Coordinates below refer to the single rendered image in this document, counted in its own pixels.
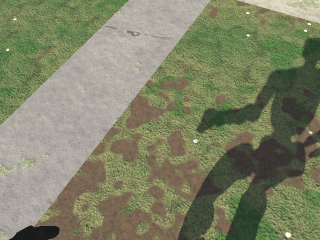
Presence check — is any left robot hand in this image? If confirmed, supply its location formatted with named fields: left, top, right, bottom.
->
left=9, top=225, right=60, bottom=240

